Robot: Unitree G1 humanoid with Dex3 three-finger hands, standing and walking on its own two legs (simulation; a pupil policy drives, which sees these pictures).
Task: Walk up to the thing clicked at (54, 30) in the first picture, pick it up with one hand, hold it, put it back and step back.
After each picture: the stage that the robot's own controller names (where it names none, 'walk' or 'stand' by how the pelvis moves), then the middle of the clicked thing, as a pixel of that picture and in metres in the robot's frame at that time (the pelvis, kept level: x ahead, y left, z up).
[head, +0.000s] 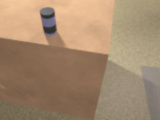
stand; (48, 22) +0.67 +0.17 +0.05
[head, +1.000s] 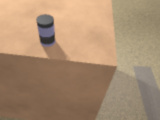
walk; (46, 31) +0.56 +0.15 +0.06
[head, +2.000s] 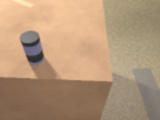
stand; (33, 48) +0.47 +0.20 +0.07
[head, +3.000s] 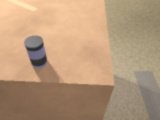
stand; (36, 52) +0.47 +0.19 +0.05
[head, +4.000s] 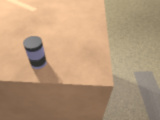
stand; (35, 53) +0.47 +0.19 +0.05
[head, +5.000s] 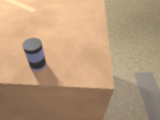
stand; (35, 55) +0.46 +0.19 +0.05
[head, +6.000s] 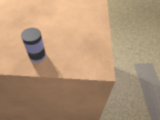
rise first; (34, 45) +0.47 +0.19 +0.05
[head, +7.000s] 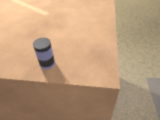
go down; (44, 53) +0.47 +0.19 +0.05
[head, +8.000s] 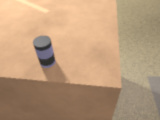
go down; (44, 52) +0.47 +0.18 +0.06
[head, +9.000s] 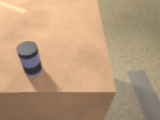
go down; (30, 59) +0.43 +0.18 +0.07
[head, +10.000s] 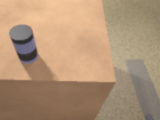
close in; (25, 45) +0.45 +0.18 +0.08
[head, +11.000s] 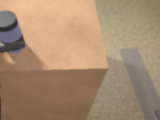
close; (10, 33) +0.47 +0.20 +0.11
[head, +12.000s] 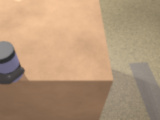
lift; (7, 63) +0.37 +0.23 +0.11
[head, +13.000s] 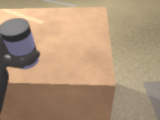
lift; (21, 45) +0.32 +0.17 +0.26
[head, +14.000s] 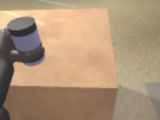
hold; (28, 42) +0.34 +0.16 +0.25
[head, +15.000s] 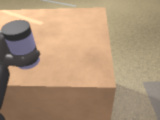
hold; (22, 45) +0.33 +0.17 +0.25
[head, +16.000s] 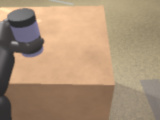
crouch; (27, 33) +0.37 +0.16 +0.26
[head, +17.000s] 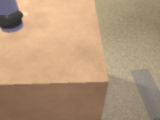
lower; (5, 8) +0.46 +0.20 +0.27
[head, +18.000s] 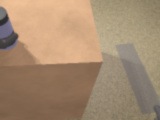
lower; (0, 29) +0.48 +0.21 +0.11
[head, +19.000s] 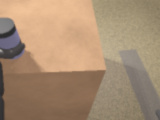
lower; (8, 39) +0.46 +0.20 +0.11
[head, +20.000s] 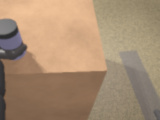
lower; (10, 40) +0.46 +0.20 +0.10
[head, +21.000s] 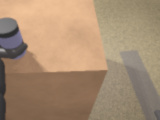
lower; (11, 39) +0.46 +0.20 +0.11
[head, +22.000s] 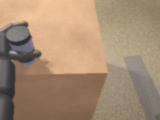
open; (23, 46) +0.45 +0.18 +0.10
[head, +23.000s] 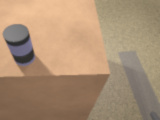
sink last; (20, 46) +0.43 +0.16 +0.10
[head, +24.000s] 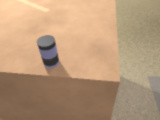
sink last; (48, 52) +0.46 +0.17 +0.08
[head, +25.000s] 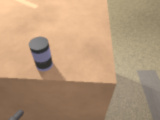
stand; (41, 54) +0.44 +0.17 +0.07
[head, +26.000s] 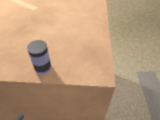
stand; (40, 57) +0.43 +0.17 +0.06
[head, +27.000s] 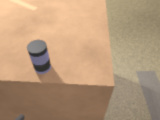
stand; (40, 57) +0.43 +0.18 +0.06
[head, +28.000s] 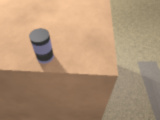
walk; (42, 46) +0.46 +0.15 +0.06
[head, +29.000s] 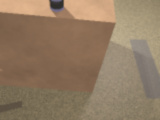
walk; out of the picture +0.72 +0.13 +0.07
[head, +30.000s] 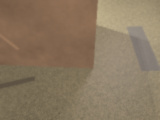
stand; out of the picture +1.07 +0.22 +0.07
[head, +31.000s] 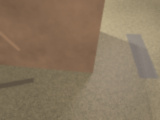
stand; out of the picture +1.07 +0.14 +0.06
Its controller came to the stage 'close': yes
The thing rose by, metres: 0.21
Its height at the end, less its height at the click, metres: +0.00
